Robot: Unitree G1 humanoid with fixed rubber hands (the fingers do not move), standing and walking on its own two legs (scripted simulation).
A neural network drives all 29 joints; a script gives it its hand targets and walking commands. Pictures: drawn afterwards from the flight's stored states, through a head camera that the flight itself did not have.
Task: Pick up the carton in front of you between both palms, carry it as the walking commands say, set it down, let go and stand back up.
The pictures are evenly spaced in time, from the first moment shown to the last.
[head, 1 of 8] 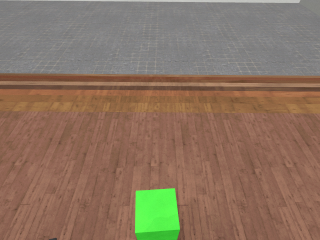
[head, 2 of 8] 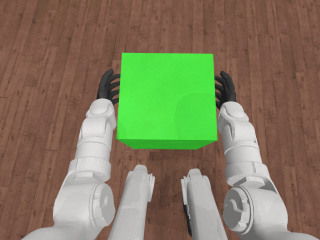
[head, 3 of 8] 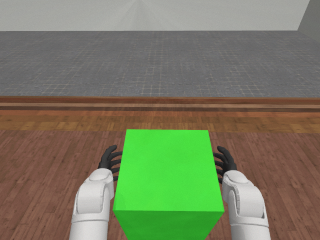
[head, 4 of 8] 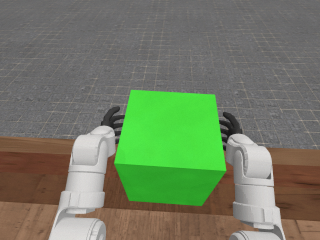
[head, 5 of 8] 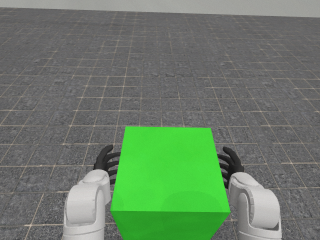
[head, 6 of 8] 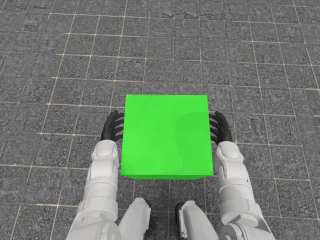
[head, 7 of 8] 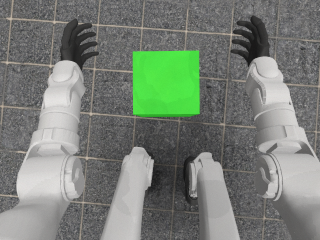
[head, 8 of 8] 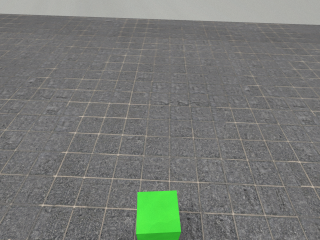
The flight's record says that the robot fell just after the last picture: no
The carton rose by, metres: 0.68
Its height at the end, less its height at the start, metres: -1.21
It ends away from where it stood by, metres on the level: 5.28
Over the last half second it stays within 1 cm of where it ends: yes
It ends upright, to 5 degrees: yes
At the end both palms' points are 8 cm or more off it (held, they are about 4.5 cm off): yes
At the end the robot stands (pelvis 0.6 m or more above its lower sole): yes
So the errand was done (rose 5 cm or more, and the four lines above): yes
